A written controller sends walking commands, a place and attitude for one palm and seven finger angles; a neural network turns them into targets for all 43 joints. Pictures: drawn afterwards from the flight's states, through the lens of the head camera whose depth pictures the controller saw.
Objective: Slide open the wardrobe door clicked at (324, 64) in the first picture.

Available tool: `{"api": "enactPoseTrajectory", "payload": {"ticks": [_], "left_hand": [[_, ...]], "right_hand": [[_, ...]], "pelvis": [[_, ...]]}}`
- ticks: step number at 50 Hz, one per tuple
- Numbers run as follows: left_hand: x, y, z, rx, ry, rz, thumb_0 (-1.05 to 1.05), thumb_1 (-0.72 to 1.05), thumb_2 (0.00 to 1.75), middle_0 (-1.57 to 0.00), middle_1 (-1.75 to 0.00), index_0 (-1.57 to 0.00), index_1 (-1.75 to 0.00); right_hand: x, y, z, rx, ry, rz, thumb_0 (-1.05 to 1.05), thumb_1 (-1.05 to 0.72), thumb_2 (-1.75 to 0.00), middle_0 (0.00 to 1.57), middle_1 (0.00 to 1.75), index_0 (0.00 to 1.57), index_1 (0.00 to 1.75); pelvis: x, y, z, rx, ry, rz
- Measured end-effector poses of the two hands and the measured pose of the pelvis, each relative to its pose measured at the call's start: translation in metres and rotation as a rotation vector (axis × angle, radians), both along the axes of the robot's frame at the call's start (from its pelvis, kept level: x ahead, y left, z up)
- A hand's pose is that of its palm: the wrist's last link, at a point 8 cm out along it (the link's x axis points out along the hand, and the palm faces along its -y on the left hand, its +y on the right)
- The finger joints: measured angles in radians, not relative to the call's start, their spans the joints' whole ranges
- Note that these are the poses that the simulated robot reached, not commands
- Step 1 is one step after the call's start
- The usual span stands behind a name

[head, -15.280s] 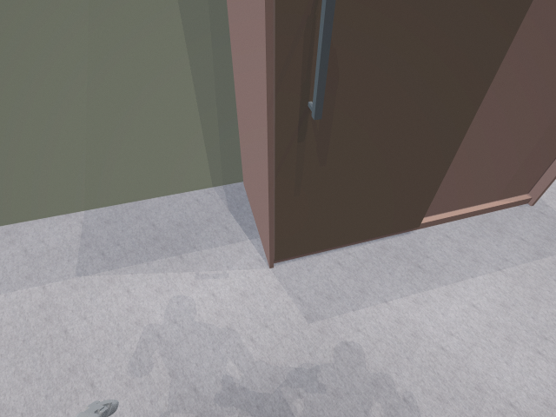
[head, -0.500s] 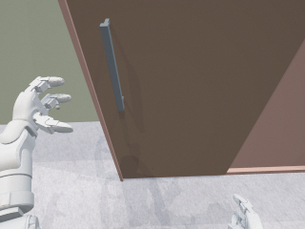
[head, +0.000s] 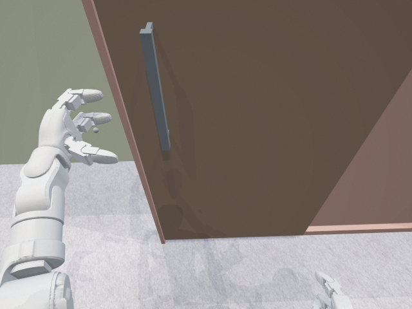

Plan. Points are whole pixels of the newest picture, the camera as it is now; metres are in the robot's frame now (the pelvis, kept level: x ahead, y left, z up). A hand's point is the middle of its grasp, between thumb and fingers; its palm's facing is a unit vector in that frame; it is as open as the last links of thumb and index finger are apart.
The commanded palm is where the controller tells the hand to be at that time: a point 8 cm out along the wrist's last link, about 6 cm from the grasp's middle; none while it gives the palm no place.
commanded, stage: move the hooked fingers beside the handle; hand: left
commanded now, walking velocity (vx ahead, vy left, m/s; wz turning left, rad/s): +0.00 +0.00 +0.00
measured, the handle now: (159, 95) +0.53 +0.15 +0.14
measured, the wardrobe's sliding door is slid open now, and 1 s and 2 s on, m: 0.00 0.00 0.00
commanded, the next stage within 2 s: feel for the door with the fingertips in 1.64 s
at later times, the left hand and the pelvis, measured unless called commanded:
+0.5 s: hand (118, 112) +0.44 +0.21 +0.16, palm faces +0.11 -0.99 -0.01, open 14.0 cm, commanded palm +0.42 +0.26 +0.16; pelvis +0.00 +0.00 +0.00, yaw -1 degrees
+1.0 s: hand (116, 107) +0.45 +0.22 +0.17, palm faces +0.11 -0.99 +0.00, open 14.0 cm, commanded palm +0.42 +0.26 +0.16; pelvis +0.00 +0.00 +0.00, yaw -2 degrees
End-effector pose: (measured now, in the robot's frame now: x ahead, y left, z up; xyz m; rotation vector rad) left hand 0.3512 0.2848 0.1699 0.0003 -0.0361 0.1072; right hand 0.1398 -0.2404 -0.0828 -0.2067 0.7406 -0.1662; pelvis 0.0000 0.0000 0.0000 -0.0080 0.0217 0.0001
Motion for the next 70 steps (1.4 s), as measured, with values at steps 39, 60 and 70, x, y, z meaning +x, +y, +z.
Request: {"api": "enactPoseTrajectory", "payload": {"ticks": [39,60,70], "left_hand": [[0.085,-0.03,-0.019,-0.012,0.067,-0.004,-0.01,-0.5,0.3,-0.3,-1.2,-0.3,-1.2],[0.068,-0.024,-0.018,-0.027,0.044,0.003,-0.01,-0.5,0.3,-0.3,-1.2,-0.29,-1.2],[0.082,-0.033,-0.005,-0.025,0.026,-0.021,-0.01,-0.5,0.3,-0.3,-1.2,-0.3,-1.2]], "right_hand": [[-0.108,-0.026,-0.025,-0.013,0.304,-0.161,0.01,-0.91,-0.9,0.2,0.3,0.2,0.3],[-0.059,-0.018,-0.018,-0.025,0.195,-0.076,0.01,-0.9,-0.9,0.2,0.3,0.2,0.3],[-0.071,-0.013,-0.023,-0.008,0.226,-0.093,0.01,-0.9,-0.9,0.2,0.3,0.2,0.3]], "pelvis": [[0.0,-0.001,-0.004,0.001,0.089,-0.039],[-0.005,0.0,-0.005,-0.006,0.077,-0.009],[-0.003,0.003,-0.006,-0.006,0.084,-0.016]]}}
